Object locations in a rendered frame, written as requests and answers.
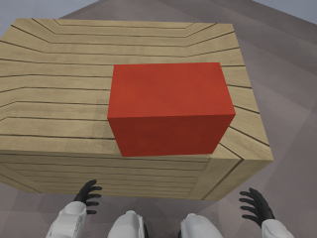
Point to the right robot thigh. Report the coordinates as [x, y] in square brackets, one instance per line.
[198, 226]

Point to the robot left hand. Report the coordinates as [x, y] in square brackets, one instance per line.
[83, 195]

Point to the pedestal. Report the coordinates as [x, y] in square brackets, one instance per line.
[55, 85]

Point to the left robot forearm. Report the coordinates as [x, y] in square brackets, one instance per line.
[70, 222]

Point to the carton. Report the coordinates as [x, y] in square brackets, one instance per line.
[169, 109]

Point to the robot right hand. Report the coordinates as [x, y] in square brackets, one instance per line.
[261, 210]

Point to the right robot forearm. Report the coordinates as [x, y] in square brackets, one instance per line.
[272, 228]

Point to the left robot shin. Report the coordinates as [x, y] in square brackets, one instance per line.
[130, 211]

